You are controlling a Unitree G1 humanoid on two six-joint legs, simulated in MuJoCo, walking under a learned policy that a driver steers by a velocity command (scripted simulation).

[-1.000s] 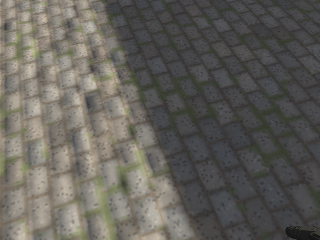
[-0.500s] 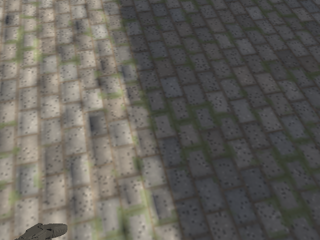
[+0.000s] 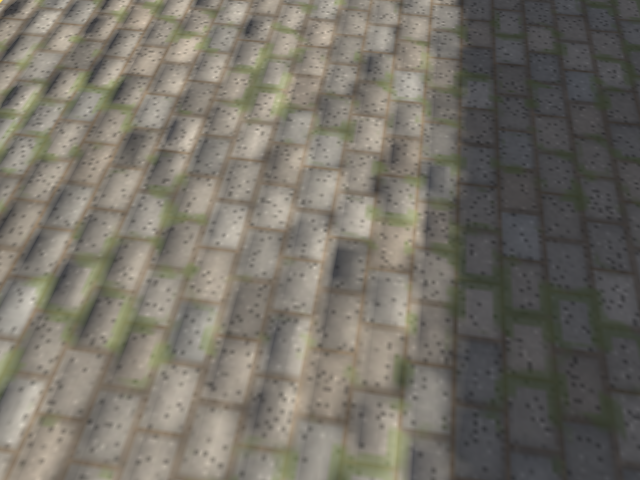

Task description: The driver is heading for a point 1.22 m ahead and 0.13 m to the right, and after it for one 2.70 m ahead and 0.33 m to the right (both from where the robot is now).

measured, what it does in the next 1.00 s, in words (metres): walks ahead: left foot, then right foot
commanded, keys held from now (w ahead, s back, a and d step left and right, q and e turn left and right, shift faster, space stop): q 0.08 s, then no key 0.52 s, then w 0.40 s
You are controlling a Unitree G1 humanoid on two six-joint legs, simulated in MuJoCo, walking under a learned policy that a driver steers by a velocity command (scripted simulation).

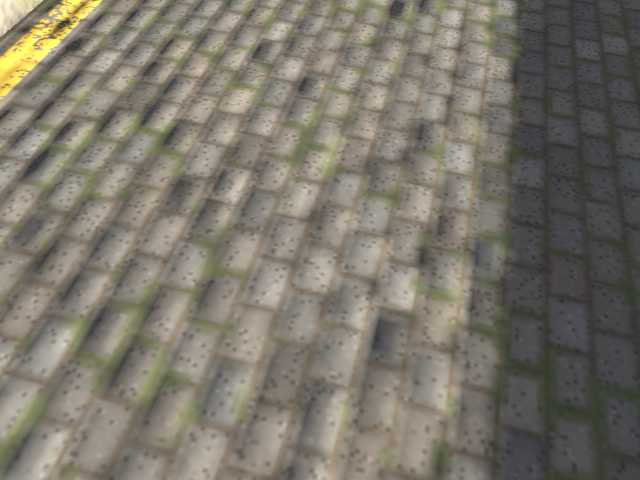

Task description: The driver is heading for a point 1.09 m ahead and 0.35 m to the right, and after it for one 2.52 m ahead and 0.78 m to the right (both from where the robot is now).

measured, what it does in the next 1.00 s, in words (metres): walks ahead: right foot, then left foot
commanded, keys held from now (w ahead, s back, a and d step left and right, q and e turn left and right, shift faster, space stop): w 0.52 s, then w+e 0.48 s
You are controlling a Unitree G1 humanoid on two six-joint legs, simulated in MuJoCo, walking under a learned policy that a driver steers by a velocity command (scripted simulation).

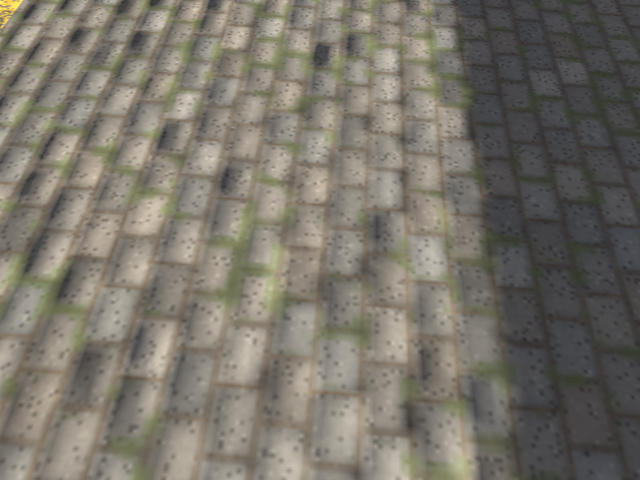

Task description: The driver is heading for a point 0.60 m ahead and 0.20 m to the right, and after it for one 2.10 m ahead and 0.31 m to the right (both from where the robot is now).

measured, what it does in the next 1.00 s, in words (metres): walks ahead, turning right: right foot, then left foot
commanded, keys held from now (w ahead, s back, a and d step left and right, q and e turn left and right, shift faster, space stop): w+e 0.66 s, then e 0.08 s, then q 0.26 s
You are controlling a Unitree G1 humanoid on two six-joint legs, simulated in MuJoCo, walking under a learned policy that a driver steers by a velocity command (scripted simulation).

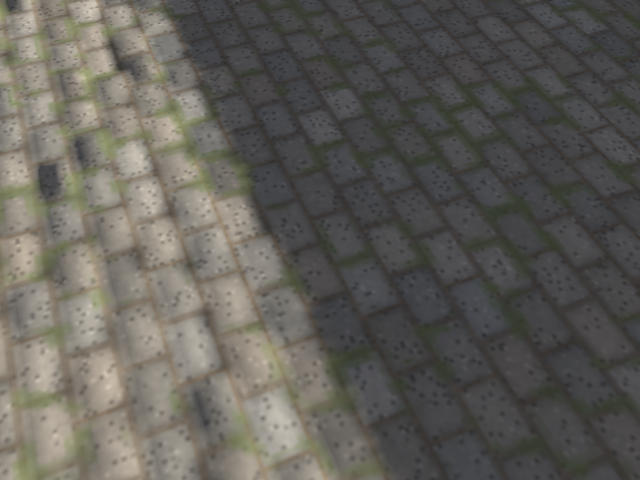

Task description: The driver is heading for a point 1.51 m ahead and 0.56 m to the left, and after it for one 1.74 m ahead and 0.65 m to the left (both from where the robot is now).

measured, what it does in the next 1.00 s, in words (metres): steps on the spot, turning left: right foot, then left foot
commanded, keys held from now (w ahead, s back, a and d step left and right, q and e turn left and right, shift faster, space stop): q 0.90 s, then no key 0.10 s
